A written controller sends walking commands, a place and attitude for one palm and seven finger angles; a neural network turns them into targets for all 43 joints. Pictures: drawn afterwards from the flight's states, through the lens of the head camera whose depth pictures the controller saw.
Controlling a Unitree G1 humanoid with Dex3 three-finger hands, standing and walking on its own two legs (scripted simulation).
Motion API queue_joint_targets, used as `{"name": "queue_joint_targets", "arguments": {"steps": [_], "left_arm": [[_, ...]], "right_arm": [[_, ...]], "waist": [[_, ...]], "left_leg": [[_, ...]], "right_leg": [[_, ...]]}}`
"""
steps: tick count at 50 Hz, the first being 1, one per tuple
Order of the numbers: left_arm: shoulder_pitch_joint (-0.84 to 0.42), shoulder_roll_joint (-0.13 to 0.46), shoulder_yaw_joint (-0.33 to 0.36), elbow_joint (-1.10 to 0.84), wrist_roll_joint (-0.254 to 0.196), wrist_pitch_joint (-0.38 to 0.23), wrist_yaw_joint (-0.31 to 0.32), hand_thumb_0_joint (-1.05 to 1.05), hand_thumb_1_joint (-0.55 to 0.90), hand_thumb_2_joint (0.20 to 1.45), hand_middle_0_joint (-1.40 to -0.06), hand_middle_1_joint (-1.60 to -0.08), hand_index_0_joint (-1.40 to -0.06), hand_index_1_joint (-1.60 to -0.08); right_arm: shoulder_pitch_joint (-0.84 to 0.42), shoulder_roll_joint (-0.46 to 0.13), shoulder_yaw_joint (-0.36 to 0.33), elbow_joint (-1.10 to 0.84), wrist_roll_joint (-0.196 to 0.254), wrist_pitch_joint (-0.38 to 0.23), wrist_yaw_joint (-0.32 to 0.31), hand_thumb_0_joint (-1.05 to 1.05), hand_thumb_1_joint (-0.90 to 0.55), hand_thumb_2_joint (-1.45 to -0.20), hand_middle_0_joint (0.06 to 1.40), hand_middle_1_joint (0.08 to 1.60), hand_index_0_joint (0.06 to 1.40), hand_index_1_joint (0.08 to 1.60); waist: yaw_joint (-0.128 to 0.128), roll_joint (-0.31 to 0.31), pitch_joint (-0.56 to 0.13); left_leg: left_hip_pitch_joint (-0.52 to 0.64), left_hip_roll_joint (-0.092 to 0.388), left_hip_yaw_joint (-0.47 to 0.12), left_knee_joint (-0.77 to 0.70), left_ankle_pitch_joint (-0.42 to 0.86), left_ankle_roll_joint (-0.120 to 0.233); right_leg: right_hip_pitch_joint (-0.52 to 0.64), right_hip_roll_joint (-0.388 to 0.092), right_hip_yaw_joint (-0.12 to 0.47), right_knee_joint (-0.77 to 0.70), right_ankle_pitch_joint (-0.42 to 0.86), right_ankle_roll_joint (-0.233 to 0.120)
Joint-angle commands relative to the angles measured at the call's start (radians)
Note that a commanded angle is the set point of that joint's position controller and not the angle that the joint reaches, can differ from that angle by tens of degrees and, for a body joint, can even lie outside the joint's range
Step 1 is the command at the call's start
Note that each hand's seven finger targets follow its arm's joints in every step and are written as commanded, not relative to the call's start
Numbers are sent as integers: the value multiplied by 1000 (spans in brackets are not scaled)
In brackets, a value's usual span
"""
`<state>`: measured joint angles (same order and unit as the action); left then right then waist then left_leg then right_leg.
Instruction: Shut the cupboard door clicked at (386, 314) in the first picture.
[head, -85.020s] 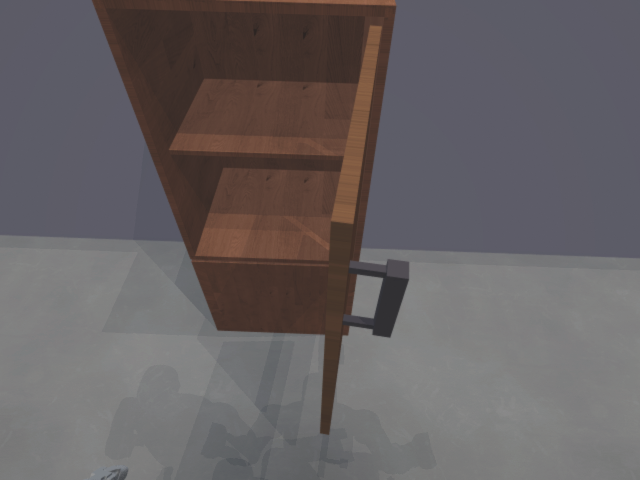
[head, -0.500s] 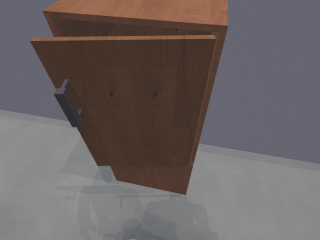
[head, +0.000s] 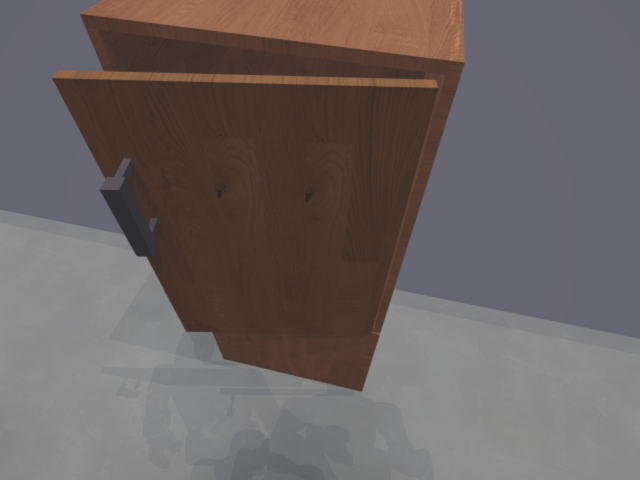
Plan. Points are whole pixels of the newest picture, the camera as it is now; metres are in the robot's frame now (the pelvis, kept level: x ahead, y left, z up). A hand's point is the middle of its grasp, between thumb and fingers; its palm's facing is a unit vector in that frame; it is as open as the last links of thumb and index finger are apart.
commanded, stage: shuffle to correct the standing spot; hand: left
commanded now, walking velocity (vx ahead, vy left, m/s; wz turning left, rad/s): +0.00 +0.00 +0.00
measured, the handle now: (136, 208) +0.42 +0.28 +0.09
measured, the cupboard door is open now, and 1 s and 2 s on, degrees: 13 13 13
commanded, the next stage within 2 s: come to a stop and stand still in 0.18 s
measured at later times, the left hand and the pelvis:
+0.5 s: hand out of the picture +0.03 +0.26 -0.17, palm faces -0.01 -0.95 -0.30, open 7.4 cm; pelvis -0.02 +0.04 -0.01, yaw +0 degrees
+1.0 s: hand out of the picture -0.05 +0.20 -0.17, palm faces +0.00 -0.98 -0.19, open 7.4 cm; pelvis -0.02 +0.03 +0.00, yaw +0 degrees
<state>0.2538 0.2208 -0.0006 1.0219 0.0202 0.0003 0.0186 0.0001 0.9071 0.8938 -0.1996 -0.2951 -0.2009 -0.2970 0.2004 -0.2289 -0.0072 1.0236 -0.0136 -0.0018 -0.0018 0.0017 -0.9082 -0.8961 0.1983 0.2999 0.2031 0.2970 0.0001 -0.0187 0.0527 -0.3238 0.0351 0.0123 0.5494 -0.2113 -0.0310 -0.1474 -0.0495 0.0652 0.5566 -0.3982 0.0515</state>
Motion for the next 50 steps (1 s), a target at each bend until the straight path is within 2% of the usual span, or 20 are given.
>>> {"name": "queue_joint_targets", "arguments": {"steps": [1,11,13,15,16,17,18,19,21,23,25,26,28,31,33,36,39,42,47,50], "left_arm": [[32,168,32,-34,-2,-18,11,0,900,900,-200,-300,-200,-300],[56,209,67,-81,2,12,23,0,900,900,-200,-300,-200,-300],[45,212,73,-96,2,19,23,0,900,900,-200,-300,-200,-300],[29,193,72,-112,5,27,24,0,900,900,-200,-300,-200,-300],[118,123,44,-72,-6,-19,53,0,900,900,-200,-300,-200,-300],[41,209,50,-132,7,-23,47,0,900,900,-200,-300,-200,-300],[24,205,54,-142,5,-19,41,0,900,900,-200,-300,-200,-300],[-1,181,57,-151,11,-15,40,0,900,900,-200,-300,-200,-300],[54,124,34,-138,2,-1,34,0,900,900,-200,-300,-200,-300],[94,102,20,-111,0,8,26,0,900,900,-200,-300,-200,-300],[113,97,16,-94,5,2,19,0,900,900,-200,-300,-200,-300],[114,107,15,-89,4,-2,17,0,900,900,-200,-300,-200,-300],[88,129,15,-97,1,-2,14,0,900,900,-200,-300,-200,-300],[84,130,22,-102,2,1,13,0,900,900,-200,-300,-200,-300],[121,113,21,-88,3,1,11,0,900,900,-200,-300,-200,-300],[153,98,18,-66,2,-10,10,0,900,900,-200,-300,-200,-300],[122,109,14,-60,-1,-21,11,0,900,900,-200,-300,-200,-300],[112,112,12,-45,-3,-19,11,0,900,900,-200,-300,-200,-300],[141,101,12,-16,-1,-16,12,0,900,900,-200,-300,-200,-300],[142,100,13,-5,-1,-21,13,0,900,900,-200,-300,-200,-300]], "right_arm": [[-8,-138,-30,-48,-1,-20,-13,0,-900,-900,200,300,200,300],[-22,-129,-49,-113,-5,13,-11,0,-900,-900,200,300,200,300],[-23,-135,-55,-129,-7,20,-9,0,-900,-900,200,300,200,300],[-13,-142,-59,-136,-8,22,-8,0,-900,-900,200,300,200,300],[-58,-113,-50,-197,13,-8,-7,0,-900,-900,200,300,200,300],[29,-76,-49,-207,8,7,8,0,-900,-900,200,300,200,300],[18,-88,-45,-207,5,12,10,0,-900,-900,200,300,200,300],[49,-85,-43,-196,-3,5,11,0,-900,-900,200,300,200,300],[54,-156,-53,-189,-3,-2,7,0,-900,-900,200,300,200,300],[9,-168,-54,-189,-4,5,1,0,-900,-900,200,300,200,300],[-33,-144,-46,-191,-9,12,3,0,-900,-900,200,300,200,300],[-35,-127,-44,-189,-9,15,5,0,-900,-900,200,300,200,300],[-13,-116,-45,-184,-8,16,7,0,-900,-900,200,300,200,300],[29,-126,-54,-155,-12,14,5,0,-900,-900,200,300,200,300],[20,-136,-56,-152,-11,13,4,0,-900,-900,200,300,200,300],[-3,-110,-48,-146,-7,6,2,0,-900,-900,200,300,200,300],[23,-80,-40,-127,-3,-6,0,0,-900,-900,200,300,200,300],[41,-89,-42,-103,1,-10,-2,0,-900,-900,200,300,200,300],[33,-99,-42,-81,4,-14,-6,0,-900,-900,200,300,200,300],[31,-93,-42,-72,4,-17,-9,0,-900,-900,200,300,200,300]], "waist": [[1,18,-52],[21,-39,-70],[18,-44,-62],[8,-14,-61],[27,14,-101],[-20,-92,-126],[-18,-38,-124],[-37,11,-141],[-17,193,-136],[13,158,-33],[31,73,26],[25,24,32],[-1,16,40],[-12,56,17],[4,71,13],[21,56,5],[-3,16,-15],[-13,10,-10],[2,51,0],[4,15,-5]], "left_leg": [[145,56,-35,-65,172,51],[59,19,36,65,280,30],[65,22,26,68,263,34],[91,50,-20,34,256,57],[135,59,6,164,236,46],[36,10,19,135,29,42],[68,-11,35,97,-25,44],[100,15,0,36,83,51],[134,140,-189,-67,218,133],[-10,166,-257,-185,-89,163],[-91,106,-190,-168,-258,128],[-76,71,-151,-139,-280,104],[-14,35,-117,-123,-338,77],[9,70,-158,-180,-367,87],[-19,94,-192,-229,-419,100],[-21,64,-141,-188,-327,88],[69,37,-90,-129,-172,68],[100,42,-84,-123,-142,62],[73,58,-104,-159,-161,69],[87,50,-79,-124,-78,66]], "right_leg": [[-108,-36,25,-119,246,-63],[-70,-134,95,-20,513,-104],[-112,-137,95,-9,443,-106],[-162,-93,51,25,320,-88],[-158,-106,129,-69,574,-70],[-93,-144,144,-43,456,-105],[-123,-143,146,-28,365,-121],[-110,-78,63,45,332,-104],[-156,61,-82,151,-31,-49],[-141,66,-88,138,-139,-56],[-120,52,-61,18,-65,-72],[-141,45,-14,-34,-80,-84],[-239,22,51,-96,-187,-101],[-236,52,1,-41,-161,-89],[-206,66,-17,-17,-134,-85],[-180,42,41,-75,-83,-96],[-223,1,113,-142,-44,-101],[-240,0,103,-145,-27,-88],[-198,11,77,-127,13,-78],[-187,-4,92,-144,76,-79]]}}
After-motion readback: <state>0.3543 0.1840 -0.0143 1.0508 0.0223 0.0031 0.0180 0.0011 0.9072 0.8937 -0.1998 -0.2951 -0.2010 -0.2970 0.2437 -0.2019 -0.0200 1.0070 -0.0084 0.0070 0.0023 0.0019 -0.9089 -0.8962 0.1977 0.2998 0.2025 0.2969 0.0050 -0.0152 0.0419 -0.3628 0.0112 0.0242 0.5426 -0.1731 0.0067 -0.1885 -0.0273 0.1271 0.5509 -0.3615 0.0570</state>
